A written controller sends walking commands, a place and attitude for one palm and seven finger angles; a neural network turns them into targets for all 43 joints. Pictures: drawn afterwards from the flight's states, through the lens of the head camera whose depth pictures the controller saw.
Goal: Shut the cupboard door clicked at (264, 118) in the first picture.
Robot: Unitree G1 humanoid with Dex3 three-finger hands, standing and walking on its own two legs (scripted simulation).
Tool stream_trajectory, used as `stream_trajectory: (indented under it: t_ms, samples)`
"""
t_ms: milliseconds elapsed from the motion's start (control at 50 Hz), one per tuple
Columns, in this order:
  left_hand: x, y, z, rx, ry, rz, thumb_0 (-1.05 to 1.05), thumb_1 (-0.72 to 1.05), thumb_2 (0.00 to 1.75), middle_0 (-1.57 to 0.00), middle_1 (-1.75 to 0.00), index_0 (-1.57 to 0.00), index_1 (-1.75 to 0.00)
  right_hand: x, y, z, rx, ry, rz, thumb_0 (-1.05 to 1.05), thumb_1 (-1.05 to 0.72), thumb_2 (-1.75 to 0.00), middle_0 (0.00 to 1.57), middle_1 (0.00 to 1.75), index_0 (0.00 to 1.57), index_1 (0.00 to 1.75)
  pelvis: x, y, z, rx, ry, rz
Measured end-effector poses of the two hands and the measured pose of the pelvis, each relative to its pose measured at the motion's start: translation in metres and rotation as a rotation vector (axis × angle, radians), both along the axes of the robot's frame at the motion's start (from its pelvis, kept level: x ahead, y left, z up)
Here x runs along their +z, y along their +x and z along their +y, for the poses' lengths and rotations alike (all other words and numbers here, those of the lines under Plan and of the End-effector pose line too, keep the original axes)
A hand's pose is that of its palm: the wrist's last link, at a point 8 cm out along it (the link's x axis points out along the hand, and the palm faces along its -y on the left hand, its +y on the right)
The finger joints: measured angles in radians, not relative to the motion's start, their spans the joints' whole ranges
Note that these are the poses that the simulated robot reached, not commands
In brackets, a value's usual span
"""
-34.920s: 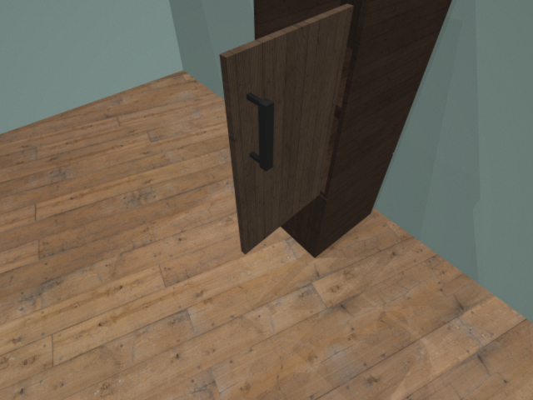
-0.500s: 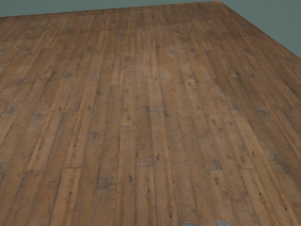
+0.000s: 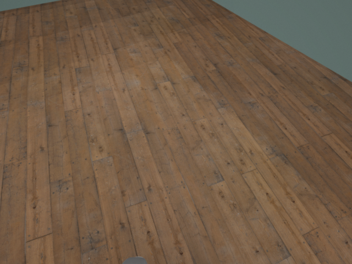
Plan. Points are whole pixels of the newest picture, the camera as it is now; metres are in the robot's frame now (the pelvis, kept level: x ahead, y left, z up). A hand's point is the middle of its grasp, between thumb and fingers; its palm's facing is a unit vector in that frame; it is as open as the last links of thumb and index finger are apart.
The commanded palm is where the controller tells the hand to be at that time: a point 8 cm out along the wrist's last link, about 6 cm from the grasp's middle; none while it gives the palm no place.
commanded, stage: turn to face it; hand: left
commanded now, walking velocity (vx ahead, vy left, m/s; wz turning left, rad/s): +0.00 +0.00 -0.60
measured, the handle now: out of the picture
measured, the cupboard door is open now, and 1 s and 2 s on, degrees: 51 51 51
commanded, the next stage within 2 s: none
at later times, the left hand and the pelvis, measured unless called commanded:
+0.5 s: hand (118, 237) +0.19 +0.16 -0.15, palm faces -0.33 -0.91 -0.25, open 7.4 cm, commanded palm none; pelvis +0.01 +0.00 +0.00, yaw -19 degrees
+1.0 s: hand (121, 238) +0.20 +0.16 -0.18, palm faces -0.50 -0.85 -0.20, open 7.4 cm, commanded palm none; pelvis +0.04 +0.01 +0.00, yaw -36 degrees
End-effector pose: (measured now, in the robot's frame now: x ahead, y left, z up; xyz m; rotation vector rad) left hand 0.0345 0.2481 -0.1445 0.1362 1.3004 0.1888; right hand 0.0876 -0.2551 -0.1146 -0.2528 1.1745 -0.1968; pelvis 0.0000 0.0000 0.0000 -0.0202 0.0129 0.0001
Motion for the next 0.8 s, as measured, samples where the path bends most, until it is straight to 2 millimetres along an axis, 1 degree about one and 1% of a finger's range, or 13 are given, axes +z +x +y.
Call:
stream_trajectory:
  t_ms: [40, 80, 160, 240, 300, 340, 400, 460, 520, 580, 620, 700, 800]
  samples:
    - [-0.009, 0.015, 0.014, -0.019, -0.007, -0.011, 0.00, 0.91, 0.89, -0.21, -0.30, -0.20, -0.30, -0.001, -0.001, 0.009, -0.013, -0.016, -0.028, 0.01, -0.91, -0.90, 0.20, 0.30, 0.20, 0.30, -0.006, 0.004, 0.012, -0.025, -0.008, -0.003]
    - [-0.009, 0.032, 0.025, -0.048, -0.006, -0.023, 0.00, 0.91, 0.89, -0.20, -0.30, -0.20, -0.30, 0.003, -0.008, 0.019, -0.026, -0.019, -0.033, 0.01, -0.91, -0.90, 0.20, 0.30, 0.20, 0.30, -0.005, 0.005, 0.019, -0.061, -0.008, -0.013]
    - [0.004, 0.069, 0.037, -0.118, -0.003, -0.070, 0.00, 0.91, 0.89, -0.20, -0.30, -0.20, -0.30, 0.012, -0.031, 0.034, -0.069, -0.013, -0.009, 0.01, -0.91, -0.90, 0.20, 0.30, 0.20, 0.30, 0.005, 0.008, 0.028, -0.108, -0.031, -0.017]
    - [0.018, 0.102, 0.039, -0.181, 0.000, -0.119, 0.00, 0.91, 0.89, -0.20, -0.30, -0.20, -0.30, 0.014, -0.057, 0.042, -0.130, 0.002, 0.033, 0.01, -0.91, -0.90, 0.20, 0.30, 0.20, 0.30, 0.012, 0.009, 0.033, -0.155, -0.038, -0.010]
    - [0.024, 0.121, 0.032, -0.235, 0.004, -0.133, 0.00, 0.91, 0.89, -0.20, -0.30, -0.20, -0.30, 0.011, -0.077, 0.042, -0.191, 0.018, 0.057, 0.01, -0.91, -0.90, 0.20, 0.30, 0.20, 0.30, 0.014, 0.010, 0.032, -0.195, -0.033, -0.005]
    - [0.026, 0.132, 0.023, -0.274, 0.006, -0.135, 0.00, 0.91, 0.89, -0.20, -0.30, -0.20, -0.30, 0.008, -0.092, 0.041, -0.234, 0.029, 0.072, 0.01, -0.91, -0.90, 0.20, 0.30, 0.20, 0.30, 0.013, 0.010, 0.030, -0.223, -0.028, -0.004]
    - [0.028, 0.146, 0.002, -0.341, 0.007, -0.139, 0.00, 0.91, 0.89, -0.20, -0.30, -0.20, -0.30, 0.000, -0.115, 0.035, -0.301, 0.048, 0.094, 0.01, -0.91, -0.90, 0.21, 0.30, 0.20, 0.30, 0.011, 0.009, 0.024, -0.266, -0.020, -0.005]
    - [0.030, 0.159, -0.024, -0.408, 0.010, -0.153, 0.00, 0.91, 0.89, -0.20, -0.30, -0.20, -0.30, -0.012, -0.138, 0.026, -0.365, 0.071, 0.113, 0.01, -0.91, -0.90, 0.21, 0.30, 0.20, 0.30, 0.005, 0.007, 0.013, -0.308, -0.006, -0.009]
    - [0.027, 0.168, -0.050, -0.465, 0.024, -0.193, 0.00, 0.91, 0.89, -0.20, -0.30, -0.20, -0.30, -0.030, -0.159, 0.011, -0.421, 0.093, 0.131, 0.01, -0.91, -0.90, 0.20, 0.30, 0.20, 0.30, -0.007, 0.006, -0.002, -0.346, 0.016, -0.012]
    - [0.031, 0.163, -0.067, -0.493, 0.027, -0.186, 0.00, 0.91, 0.89, -0.20, -0.30, -0.20, -0.30, -0.034, -0.167, 0.000, -0.460, 0.094, 0.154, 0.01, -0.91, -0.90, 0.20, 0.30, 0.20, 0.30, -0.004, 0.004, -0.007, -0.374, 0.011, -0.016]
    - [0.033, 0.157, -0.073, -0.498, 0.029, -0.164, 0.00, 0.91, 0.89, -0.20, -0.30, -0.20, -0.30, -0.029, -0.166, -0.006, -0.476, 0.093, 0.141, 0.01, -0.91, -0.90, 0.20, 0.30, 0.20, 0.30, 0.001, 0.005, -0.010, -0.395, 0.017, -0.016]
    - [0.032, 0.149, -0.079, -0.518, 0.021, -0.115, 0.00, 0.91, 0.89, -0.21, -0.30, -0.20, -0.30, -0.017, -0.154, -0.015, -0.494, 0.080, 0.087, 0.01, -0.91, -0.90, 0.20, 0.30, 0.20, 0.30, 0.007, 0.006, -0.015, -0.436, 0.027, -0.010]
    - [0.023, 0.147, -0.076, -0.538, 0.005, -0.066, 0.00, 0.91, 0.89, -0.21, -0.30, -0.21, -0.30, -0.007, -0.133, -0.020, -0.509, 0.049, 0.034, 0.01, -0.91, -0.90, 0.20, 0.30, 0.20, 0.30, 0.008, 0.014, -0.013, -0.486, 0.023, -0.001]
